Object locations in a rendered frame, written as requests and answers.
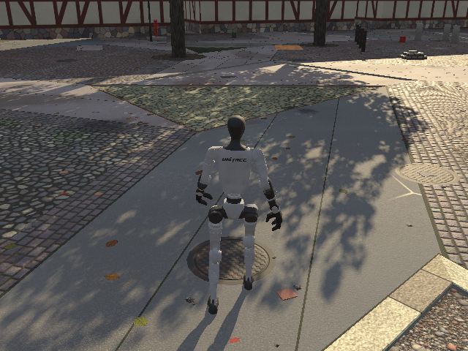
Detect left robot forearm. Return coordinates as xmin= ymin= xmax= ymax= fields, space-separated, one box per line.
xmin=196 ymin=173 xmax=207 ymax=196

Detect left robot shin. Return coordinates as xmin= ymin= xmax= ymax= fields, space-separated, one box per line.
xmin=208 ymin=250 xmax=219 ymax=303

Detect robot torso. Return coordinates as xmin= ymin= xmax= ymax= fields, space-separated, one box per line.
xmin=218 ymin=144 xmax=252 ymax=219

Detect right robot forearm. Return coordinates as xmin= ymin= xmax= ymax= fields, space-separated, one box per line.
xmin=263 ymin=178 xmax=280 ymax=214

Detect robot right hand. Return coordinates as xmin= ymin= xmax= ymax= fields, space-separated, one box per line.
xmin=266 ymin=211 xmax=283 ymax=231

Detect right robot upper arm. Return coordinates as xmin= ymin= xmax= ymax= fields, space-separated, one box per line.
xmin=251 ymin=148 xmax=270 ymax=189

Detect left robot upper arm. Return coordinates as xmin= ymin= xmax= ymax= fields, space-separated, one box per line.
xmin=200 ymin=146 xmax=221 ymax=185

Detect robot left hand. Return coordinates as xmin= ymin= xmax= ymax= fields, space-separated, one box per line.
xmin=196 ymin=193 xmax=213 ymax=205

